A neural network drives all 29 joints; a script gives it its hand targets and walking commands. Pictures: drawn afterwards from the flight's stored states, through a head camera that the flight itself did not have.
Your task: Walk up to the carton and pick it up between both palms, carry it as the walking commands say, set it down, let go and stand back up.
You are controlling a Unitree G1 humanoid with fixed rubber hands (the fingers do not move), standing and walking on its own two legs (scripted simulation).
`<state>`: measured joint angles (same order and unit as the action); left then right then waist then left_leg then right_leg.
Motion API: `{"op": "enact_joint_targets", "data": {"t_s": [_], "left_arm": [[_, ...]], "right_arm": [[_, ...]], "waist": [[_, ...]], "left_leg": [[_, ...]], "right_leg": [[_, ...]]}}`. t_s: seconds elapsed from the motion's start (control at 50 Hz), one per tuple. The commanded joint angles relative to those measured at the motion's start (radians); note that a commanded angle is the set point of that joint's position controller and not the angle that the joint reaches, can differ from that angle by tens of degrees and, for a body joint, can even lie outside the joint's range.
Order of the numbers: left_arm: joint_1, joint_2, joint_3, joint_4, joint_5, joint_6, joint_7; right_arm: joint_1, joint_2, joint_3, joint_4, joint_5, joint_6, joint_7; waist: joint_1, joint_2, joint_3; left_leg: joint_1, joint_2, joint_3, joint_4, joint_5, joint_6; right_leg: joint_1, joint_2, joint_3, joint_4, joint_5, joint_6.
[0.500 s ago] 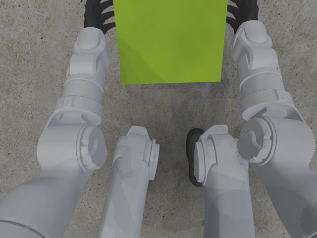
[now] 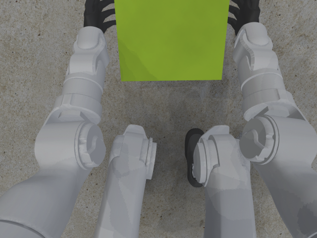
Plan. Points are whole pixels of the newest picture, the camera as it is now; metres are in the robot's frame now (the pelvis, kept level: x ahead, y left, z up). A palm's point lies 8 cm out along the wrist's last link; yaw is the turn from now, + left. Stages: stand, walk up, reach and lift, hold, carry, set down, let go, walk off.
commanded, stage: set down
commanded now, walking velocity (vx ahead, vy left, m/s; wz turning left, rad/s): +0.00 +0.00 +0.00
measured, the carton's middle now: (168, 31) +0.54 -0.02 -0.24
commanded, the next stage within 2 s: none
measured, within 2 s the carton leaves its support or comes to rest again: rests again in 0.36 s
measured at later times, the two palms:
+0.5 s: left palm (94, 48) +0.49 +0.16 -0.19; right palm (248, 45) +0.49 -0.20 -0.19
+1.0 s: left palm (77, 38) +0.50 +0.18 -0.15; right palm (260, 40) +0.50 -0.21 -0.16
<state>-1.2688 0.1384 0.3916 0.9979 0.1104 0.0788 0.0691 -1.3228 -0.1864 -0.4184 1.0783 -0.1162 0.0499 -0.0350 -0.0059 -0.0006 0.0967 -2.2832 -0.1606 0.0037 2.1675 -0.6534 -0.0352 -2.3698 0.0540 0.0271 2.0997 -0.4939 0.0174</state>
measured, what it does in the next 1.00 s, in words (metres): stands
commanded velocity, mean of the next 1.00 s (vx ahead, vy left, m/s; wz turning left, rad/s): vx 0.00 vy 0.00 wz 0.00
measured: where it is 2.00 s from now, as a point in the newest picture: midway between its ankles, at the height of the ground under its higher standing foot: (165, 172)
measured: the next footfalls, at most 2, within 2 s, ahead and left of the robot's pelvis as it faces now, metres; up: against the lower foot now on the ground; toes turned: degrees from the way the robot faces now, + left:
none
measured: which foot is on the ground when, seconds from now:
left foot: down 0.00-1.00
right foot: down 0.00-1.00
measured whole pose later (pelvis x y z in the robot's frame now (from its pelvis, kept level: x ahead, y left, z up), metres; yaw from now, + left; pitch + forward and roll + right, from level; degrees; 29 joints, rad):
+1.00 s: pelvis -0.01 -0.01 +0.00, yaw +1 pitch +34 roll +2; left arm -1.23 0.34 0.11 0.97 -0.21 0.03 0.11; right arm -1.24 -0.36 -0.09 0.97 0.25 0.02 -0.12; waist 0.00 0.01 0.34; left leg -2.15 -0.07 0.03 2.20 -0.64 -0.01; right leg -2.24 0.03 0.00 2.15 -0.50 -0.02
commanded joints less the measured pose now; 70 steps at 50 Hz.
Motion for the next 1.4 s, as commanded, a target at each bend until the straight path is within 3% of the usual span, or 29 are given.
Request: {"op": "enact_joint_targets", "data": {"t_s": [0.0, 0.04, 0.06, 0.14, 0.24, 0.36, 0.42, 0.46, 0.48, 0.5, 0.58, 0.6, 0.62, 0.74, 0.78, 0.82, 0.84, 0.86, 0.92, 1.0, 1.04, 1.14, 1.16, 1.22, 1.26, 1.28, 1.3, 1.32, 1.38], "left_arm": [[-0.261, -0.562, -0.245, 0.106, -0.029, 0.03, -0.175], [-0.234, -0.458, -0.227, 0.043, -0.012, 0.011, -0.154], [-0.184, -0.504, -0.227, 0.117, -0.007, 0.016, -0.148], [-0.217, -0.421, -0.239, 0.089, -0.048, -0.01, -0.122], [-0.134, -0.049, -0.18, 0.057, -0.073, -0.046, -0.029], [-0.189, 0.182, -0.274, -0.12, -0.24, -0.122, 0.047], [-0.215, 0.257, -0.256, -0.093, -0.224, -0.107, 0.068], [-0.189, 0.226, -0.287, -0.07, -0.247, -0.101, 0.057], [-0.234, 0.217, -0.291, -0.062, -0.266, -0.088, 0.058], [-0.216, 0.257, -0.269, -0.012, -0.258, -0.088, 0.054], [-0.196, 0.279, -0.277, 0.039, -0.277, -0.081, 0.048], [-0.199, 0.24, -0.306, 0.012, -0.306, -0.081, 0.048], [-0.246, 0.274, -0.292, 0.031, -0.3, -0.081, 0.046], [-0.237, 0.306, -0.289, -0.032, -0.324, -0.104, 0.04], [-0.222, 0.317, -0.285, 0.028, -0.333, -0.098, 0.03], [-0.191, 0.305, -0.278, -0.006, -0.314, -0.102, 0.027], [-0.251, 0.305, -0.304, -0.114, -0.351, -0.102, 0.034], [-0.2, 0.324, -0.281, -0.031, -0.327, -0.1, 0.035], [-0.17, 0.379, -0.235, -0.133, -0.318, -0.063, 0.042], [-0.149, 0.358, -0.239, -0.148, -0.344, -0.034, 0.036], [-0.122, 0.353, -0.215, -0.201, -0.299, -0.022, 0.031], [-0.131, 0.309, -0.196, -0.261, -0.289, -0.006, 0.009], [-0.052, 0.317, -0.163, -0.144, -0.255, -0.002, 0.006], [-0.048, 0.269, -0.202, -0.197, -0.22, 0.0, -0.011], [-0.061, 0.278, -0.155, -0.183, -0.212, -0.005, -0.028], [0.025, 0.27, -0.177, -0.109, -0.211, 0.001, -0.03], [-0.004, 0.26, -0.171, -0.189, -0.208, -0.006, -0.029], [-0.034, 0.243, -0.198, -0.298, -0.245, -0.006, -0.034], [0.045, 0.244, -0.173, -0.184, -0.217, -0.001, -0.042]], "right_arm": [[-0.211, 0.583, 0.236, 0.113, 0.009, 0.05, 0.14], [-0.167, 0.504, 0.2, 0.123, 0.018, 0.048, 0.128], [-0.137, 0.521, 0.206, 0.149, -0.002, 0.04, 0.125], [-0.187, 0.443, 0.213, 0.101, 0.026, 0.004, 0.104], [-0.053, 0.092, 0.154, 0.084, 0.06, -0.041, 0.015], [-0.139, -0.098, 0.287, -0.099, 0.297, -0.12, -0.073], [-0.118, -0.14, 0.293, 0.034, 0.333, -0.079, -0.061], [-0.131, -0.149, 0.314, 0.006, 0.321, -0.084, -0.063], [-0.181, -0.213, 0.271, -0.021, 0.331, -0.087, -0.066], [-0.198, -0.164, 0.314, -0.028, 0.355, -0.086, -0.07], [-0.143, -0.243, 0.278, 0.06, 0.315, -0.079, -0.078], [-0.106, -0.242, 0.267, 0.055, 0.304, -0.083, -0.078], [-0.168, -0.218, 0.276, 0.086, 0.332, -0.082, -0.074], [-0.187, -0.268, 0.309, -0.037, 0.349, -0.098, -0.073], [-0.168, -0.241, 0.325, -0.036, 0.356, -0.093, -0.072], [-0.159, -0.219, 0.354, -0.044, 0.391, -0.084, -0.07], [-0.19, -0.289, 0.303, -0.142, 0.362, -0.088, -0.073], [-0.158, -0.232, 0.349, -0.059, 0.375, -0.08, -0.071], [-0.145, -0.317, 0.28, -0.223, 0.348, -0.055, -0.094], [-0.138, -0.245, 0.311, -0.25, 0.36, -0.004, -0.099], [-0.148, -0.223, 0.307, -0.314, 0.376, 0.007, -0.091], [-0.055, -0.261, 0.21, -0.339, 0.27, 0.026, -0.084], [0.032, -0.244, 0.204, -0.24, 0.236, 0.033, -0.084], [-0.025, -0.237, 0.183, -0.245, 0.231, 0.04, -0.063], [0.018, -0.138, 0.21, -0.233, 0.236, 0.033, -0.051], [0.066, -0.189, 0.163, -0.16, 0.184, 0.033, -0.048], [0.049, -0.184, 0.166, -0.208, 0.196, 0.028, -0.04], [0.061, -0.18, 0.157, -0.282, 0.197, 0.024, -0.038], [0.045, -0.198, 0.182, -0.288, 0.197, 0.018, -0.029]], "waist": [[-0.017, 0.031, -0.788], [0.03, 0.083, -0.73], [-0.006, 0.05, -0.712], [0.009, 0.025, -0.776], [-0.007, 0.041, -0.767], [0.022, 0.027, -1.018], [0.056, 0.051, -0.934], [0.048, 0.022, -0.918], [-0.004, 0.077, -0.913], [0.04, 0.045, -0.909], [0.006, 0.056, -0.873], [-0.048, 0.028, -0.869], [-0.006, 0.036, -0.841], [0.028, -0.005, -0.946], [-0.015, -0.014, -0.906], [0.041, 0.0, -0.98], [-0.009, -0.002, -0.975], [0.041, -0.024, -0.992], [0.008, -0.027, -1.172], [0.034, -0.108, -1.165], [0.064, -0.059, -1.192], [-0.002, -0.048, -1.168], [-0.024, -0.065, -1.086], [0.016, 0.069, -0.994], [0.03, -0.019, -0.928], [-0.03, 0.009, -0.899], [0.001, 0.001, -0.959], [-0.033, -0.004, -1.119], [-0.003, -0.019, -1.01]], "left_leg": [[0.24, 0.026, 0.018, -0.21, 0.231, 0.005], [0.22, 0.032, 0.021, -0.219, 0.243, -0.003], [0.247, 0.029, 0.008, -0.239, 0.258, 0.005], [0.301, 0.033, 0.002, -0.219, 0.263, 0.01], [0.337, 0.049, -0.004, -0.222, 0.297, -0.003], [0.421, 0.085, -0.005, -0.16, 0.476, 0.005], [0.455, 0.107, -0.015, -0.196, 0.343, 0.01], [0.447, 0.105, -0.021, -0.189, 0.338, 0.009], [0.472, 0.128, -0.021, -0.195, 0.28, 0.0], [0.45, 0.122, -0.003, -0.194, 0.226, 0.013], [0.456, 0.131, -0.009, -0.193, 0.228, -0.003], [0.446, 0.133, -0.023, -0.198, 0.204, -0.003], [0.429, 0.139, -0.032, -0.207, 0.186, 0.005], [0.468, 0.124, -0.018, -0.169, 0.291, 0.006], [0.443, 0.13, -0.019, -0.177, 0.256, 0.016], [0.472, 0.126, -0.002, -0.155, 0.318, 0.011], [0.471, 0.128, -0.01, -0.178, 0.28, 0.014], [0.497, 0.124, -0.002, -0.174, 0.264, 0.019], [0.523, 0.122, 0.021, -0.172, 0.304, 0.01], [0.51, 0.11, 0.034, -0.229, 0.205, 0.03], [0.564, 0.107, 0.038, -0.248, 0.256, 0.026], [0.566, 0.101, 0.043, -0.299, 0.302, 0.006], [0.544, 0.108, 0.025, -0.327, 0.243, 0.009], [0.551, 0.092, 0.033, -0.382, 0.269, 0.002], [0.494, 0.091, 0.046, -0.43, 0.214, 0.008], [0.474, 0.1, 0.028, -0.452, 0.191, 0.001], [0.504, 0.092, 0.035, -0.466, 0.256, -0.003], [0.62, 0.09, 0.024, -0.467, 0.354, -0.013], [0.546, 0.087, 0.03, -0.531, 0.295, -0.001]], "right_leg": [[0.559, 0.045, -0.044, -0.089, 0.211, -0.021], [0.535, 0.035, -0.023, -0.098, 0.213, -0.021], [0.531, 0.048, -0.041, -0.11, 0.231, -0.015], [0.546, 0.035, -0.044, -0.087, 0.228, -0.013], [0.583, 0.023, -0.044, -0.091, 0.266, 0.0], [0.733, -0.003, -0.016, -0.023, 0.466, 0.009], [0.648, -0.029, -0.014, -0.043, 0.295, 0.005], [0.641, -0.02, -0.014, -0.055, 0.263, 0.007], [0.615, -0.034, -0.016, -0.057, 0.226, 0.002], [0.66, -0.034, -0.012, -0.073, 0.198, 0.007], [0.629, -0.045, -0.015, -0.067, 0.185, 0.008], [0.62, -0.048, -0.02, -0.068, 0.173, -0.002], [0.598, -0.056, -0.018, -0.049, 0.159, -0.001], [0.709, -0.041, -0.008, -0.053, 0.239, 0.001], [0.699, -0.039, -0.019, -0.056, 0.23, 0.006], [0.746, -0.031, -0.013, -0.04, 0.273, -0.003], [0.734, -0.037, -0.013, -0.059, 0.259, 0.006], [0.772, -0.041, -0.016, -0.06, 0.216, 0.001], [0.917, -0.021, -0.013, -0.072, 0.3, 0.007], [0.986, -0.027, -0.023, -0.128, 0.198, 0.016], [1.0, -0.019, -0.018, -0.151, 0.232, 0.006], [0.965, -0.011, -0.028, -0.215, 0.287, 0.007], [0.927, -0.016, -0.039, -0.228, 0.237, 0.007], [0.819, -0.005, -0.028, -0.274, 0.235, 0.003], [0.85, 0.0, -0.021, -0.341, 0.188, 0.007], [0.812, -0.005, -0.041, -0.331, 0.18, 0.005], [0.83, 0.001, -0.035, -0.348, 0.227, 0.001], [0.91, -0.001, -0.041, -0.363, 0.307, 0.007], [0.922, 0.003, -0.044, -0.417, 0.277, 0.008]]}}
